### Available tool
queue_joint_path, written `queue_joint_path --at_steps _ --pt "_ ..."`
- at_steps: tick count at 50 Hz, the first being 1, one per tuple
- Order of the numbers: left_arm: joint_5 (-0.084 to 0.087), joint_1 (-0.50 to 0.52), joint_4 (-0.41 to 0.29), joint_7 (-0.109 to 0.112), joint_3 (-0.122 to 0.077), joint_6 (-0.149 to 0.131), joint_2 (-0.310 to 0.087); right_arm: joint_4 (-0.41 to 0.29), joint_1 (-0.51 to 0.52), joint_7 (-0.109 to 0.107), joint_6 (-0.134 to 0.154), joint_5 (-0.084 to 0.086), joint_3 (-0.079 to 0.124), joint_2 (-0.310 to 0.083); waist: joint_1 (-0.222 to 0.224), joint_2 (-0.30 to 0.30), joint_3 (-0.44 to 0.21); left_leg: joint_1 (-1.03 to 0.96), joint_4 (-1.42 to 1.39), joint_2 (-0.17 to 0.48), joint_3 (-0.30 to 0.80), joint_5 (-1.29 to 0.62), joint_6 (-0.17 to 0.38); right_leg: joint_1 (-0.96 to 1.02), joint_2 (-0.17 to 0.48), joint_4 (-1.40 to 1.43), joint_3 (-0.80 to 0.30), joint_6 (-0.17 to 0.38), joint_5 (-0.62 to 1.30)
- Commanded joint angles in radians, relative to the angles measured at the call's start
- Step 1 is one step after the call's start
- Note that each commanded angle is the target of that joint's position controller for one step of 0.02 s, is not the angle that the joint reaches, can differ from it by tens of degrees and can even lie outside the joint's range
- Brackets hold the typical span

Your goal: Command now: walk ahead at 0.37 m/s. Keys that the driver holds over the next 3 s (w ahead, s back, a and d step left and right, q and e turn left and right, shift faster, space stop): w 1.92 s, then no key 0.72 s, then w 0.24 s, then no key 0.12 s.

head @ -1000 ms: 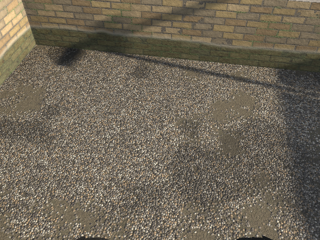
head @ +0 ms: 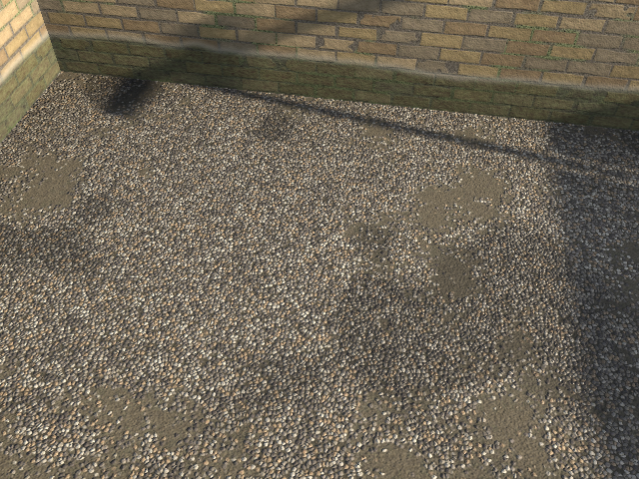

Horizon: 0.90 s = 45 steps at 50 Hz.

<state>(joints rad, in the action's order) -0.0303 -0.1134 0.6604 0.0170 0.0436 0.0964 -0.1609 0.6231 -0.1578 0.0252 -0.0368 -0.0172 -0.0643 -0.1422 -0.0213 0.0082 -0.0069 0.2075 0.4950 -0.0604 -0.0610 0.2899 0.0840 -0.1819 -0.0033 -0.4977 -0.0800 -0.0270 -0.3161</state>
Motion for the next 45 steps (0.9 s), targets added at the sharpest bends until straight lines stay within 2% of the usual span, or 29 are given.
queue_joint_path --at_steps 1,11,23,28,29,30,33,36,37,38,39,40,41,42,43,45 --pt "-0.003 0.081 -0.103 0.003 -0.012 -0.018 -0.058 -0.107 0.069 -0.004 0.012 -0.001 0.016 -0.064 -0.003 -0.028 -0.077 -0.020 -0.033 0.128 0.120 -0.302 0.022 -0.017 0.003 -0.025 -0.006 0.028 0.147" --pt "-0.004 0.109 -0.134 0.003 -0.016 -0.019 -0.064 -0.144 0.091 -0.010 0.010 -0.007 0.014 -0.060 -0.009 -0.022 -0.088 0.039 0.058 0.123 0.099 -0.341 0.007 -0.019 -0.001 -0.109 -0.007 0.029 0.234" --pt "-0.002 0.148 -0.151 -0.003 -0.019 -0.016 -0.052 -0.160 0.111 -0.006 0.016 -0.007 0.009 -0.048 -0.007 -0.034 -0.104 0.084 0.066 0.133 0.099 -0.289 0.000 -0.028 -0.010 -0.135 -0.008 0.021 0.192" --pt "-0.001 0.158 -0.159 -0.007 -0.019 -0.016 -0.043 -0.166 0.120 -0.006 0.019 -0.006 0.007 -0.042 -0.004 -0.035 -0.098 0.108 0.052 0.139 0.105 -0.221 -0.003 -0.040 -0.012 -0.133 -0.011 0.018 0.147" --pt "0.004 0.107 -0.133 -0.006 -0.018 -0.024 -0.035 -0.148 0.068 -0.022 0.017 0.007 0.010 -0.054 0.011 -0.040 -0.146 0.100 -0.016 0.153 0.156 -0.001 0.000 0.001 -0.029 -0.121 -0.002 0.017 -0.022" --pt "0.004 0.128 -0.138 -0.008 -0.013 -0.027 -0.029 -0.160 0.100 -0.026 0.011 0.014 0.011 -0.062 0.015 -0.051 -0.061 0.151 -0.050 0.159 0.176 0.073 0.001 -0.029 -0.034 -0.118 0.003 0.015 -0.018" --pt "0.001 0.131 -0.135 -0.010 -0.010 -0.033 -0.029 -0.175 0.115 -0.028 0.005 0.013 0.011 -0.065 0.017 -0.052 -0.014 0.183 -0.073 0.156 0.182 0.134 -0.002 -0.038 -0.031 -0.110 -0.004 0.018 -0.002" --pt "0.001 0.112 -0.127 -0.008 -0.008 -0.042 -0.033 -0.172 0.101 -0.028 0.009 0.007 0.012 -0.060 0.012 -0.030 -0.028 0.148 -0.046 0.134 0.153 0.104 -0.007 -0.040 -0.021 -0.091 -0.019 0.028 0.011" --pt "0.001 0.157 -0.153 -0.009 -0.009 -0.036 -0.051 -0.193 0.148 -0.013 0.012 -0.002 0.008 -0.046 -0.005 -0.007 0.006 0.139 0.037 0.117 0.097 -0.114 -0.012 -0.087 0.001 -0.088 -0.036 0.030 0.196" --pt "-0.001 0.140 -0.148 -0.008 -0.014 -0.034 -0.061 -0.180 0.112 -0.009 0.017 -0.016 0.010 -0.041 -0.015 0.008 -0.060 0.094 0.067 0.112 0.080 -0.155 -0.014 -0.068 0.011 -0.088 -0.051 0.038 0.226" --pt "0.000 0.133 -0.149 -0.007 -0.015 -0.033 -0.062 -0.172 0.097 -0.008 0.020 -0.021 0.011 -0.040 -0.018 0.012 -0.082 0.079 0.082 0.109 0.072 -0.174 -0.017 -0.062 0.014 -0.089 -0.052 0.041 0.240" --pt "0.006 0.079 -0.123 -0.002 -0.013 -0.041 -0.048 -0.147 0.038 -0.024 0.021 -0.008 0.013 -0.046 -0.003 0.008 -0.154 0.054 0.033 0.113 0.098 0.004 -0.018 -0.008 -0.006 -0.081 -0.039 0.040 0.039" --pt "0.007 0.099 -0.131 -0.004 -0.007 -0.042 -0.037 -0.154 0.075 -0.029 0.016 0.000 0.013 -0.051 0.003 -0.008 -0.077 0.089 0.015 0.116 0.109 0.027 -0.016 -0.041 -0.014 -0.077 -0.032 0.040 0.020" --pt "0.005 0.157 -0.162 -0.007 -0.008 -0.031 -0.051 -0.182 0.142 -0.015 0.015 -0.007 0.011 -0.045 -0.010 -0.011 -0.009 0.113 0.067 0.115 0.079 -0.159 -0.017 -0.094 0.002 -0.087 -0.044 0.039 0.201" --pt "0.001 0.142 -0.157 -0.008 -0.013 -0.027 -0.060 -0.173 0.116 -0.011 0.016 -0.016 0.011 -0.039 -0.014 -0.008 -0.062 0.087 0.084 0.117 0.073 -0.190 -0.017 -0.074 0.006 -0.097 -0.048 0.041 0.219" --pt "-0.001 0.125 -0.158 -0.008 -0.014 -0.024 -0.059 -0.164 0.100 -0.010 0.019 -0.018 0.011 -0.038 -0.012 -0.019 -0.092 0.080 0.095 0.117 0.069 -0.216 -0.018 -0.061 0.003 -0.107 -0.042 0.038 0.228"
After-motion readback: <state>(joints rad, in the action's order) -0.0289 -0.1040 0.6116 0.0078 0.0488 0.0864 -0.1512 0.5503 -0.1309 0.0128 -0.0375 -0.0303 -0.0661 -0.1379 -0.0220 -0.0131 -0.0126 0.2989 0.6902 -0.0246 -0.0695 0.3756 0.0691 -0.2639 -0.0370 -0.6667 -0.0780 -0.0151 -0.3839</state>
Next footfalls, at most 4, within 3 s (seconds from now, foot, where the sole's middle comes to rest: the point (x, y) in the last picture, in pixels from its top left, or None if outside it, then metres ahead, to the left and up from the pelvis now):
none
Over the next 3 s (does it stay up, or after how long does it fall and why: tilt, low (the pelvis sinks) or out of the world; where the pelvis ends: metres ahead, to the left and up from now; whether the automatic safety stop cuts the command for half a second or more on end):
stays up -0.01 0.00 0.00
